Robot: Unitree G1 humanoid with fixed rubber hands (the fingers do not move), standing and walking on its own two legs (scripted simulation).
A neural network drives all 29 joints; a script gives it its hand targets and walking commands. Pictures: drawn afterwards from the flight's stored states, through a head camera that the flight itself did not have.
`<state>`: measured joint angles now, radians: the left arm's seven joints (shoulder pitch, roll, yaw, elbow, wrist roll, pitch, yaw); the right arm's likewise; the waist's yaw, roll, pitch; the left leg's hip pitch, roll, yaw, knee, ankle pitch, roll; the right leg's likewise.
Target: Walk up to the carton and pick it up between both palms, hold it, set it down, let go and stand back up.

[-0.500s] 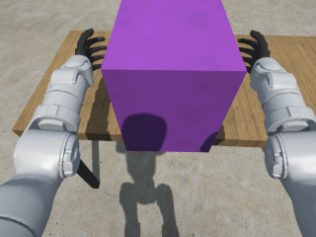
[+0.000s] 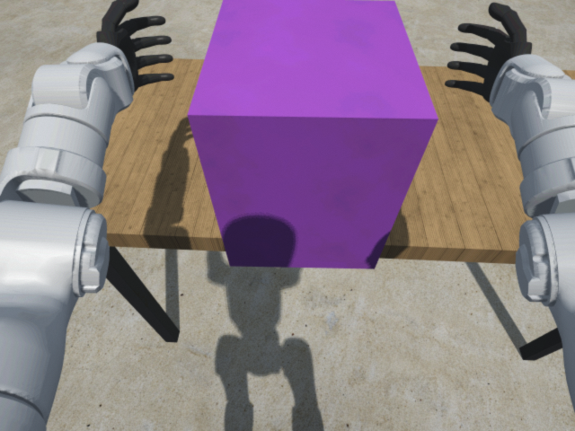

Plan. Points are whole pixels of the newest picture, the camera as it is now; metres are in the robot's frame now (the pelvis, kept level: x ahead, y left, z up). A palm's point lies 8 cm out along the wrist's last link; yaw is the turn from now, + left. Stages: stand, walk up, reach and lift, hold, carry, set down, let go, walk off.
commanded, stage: set down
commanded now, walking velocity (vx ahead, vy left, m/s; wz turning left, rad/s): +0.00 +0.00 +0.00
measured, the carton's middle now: (305, 144) +0.49 +0.00 +0.11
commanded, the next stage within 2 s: none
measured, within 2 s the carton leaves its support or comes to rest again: neither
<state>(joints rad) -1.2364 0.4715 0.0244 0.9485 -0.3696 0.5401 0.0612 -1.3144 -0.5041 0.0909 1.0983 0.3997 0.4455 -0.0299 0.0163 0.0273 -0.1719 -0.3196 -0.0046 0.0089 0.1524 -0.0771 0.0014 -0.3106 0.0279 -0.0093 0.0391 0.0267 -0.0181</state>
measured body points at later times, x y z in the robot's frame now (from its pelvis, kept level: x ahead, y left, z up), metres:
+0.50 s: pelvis +0.00 +0.00 +0.00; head +0.04 +0.00 +0.45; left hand +0.48 +0.23 +0.31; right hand +0.49 -0.23 +0.30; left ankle -0.02 +0.11 -0.75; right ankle +0.01 -0.10 -0.75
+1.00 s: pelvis +0.00 +0.00 +0.00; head +0.00 -0.01 +0.45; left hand +0.43 +0.23 +0.24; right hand +0.45 -0.24 +0.23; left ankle -0.02 +0.11 -0.75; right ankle +0.01 -0.10 -0.75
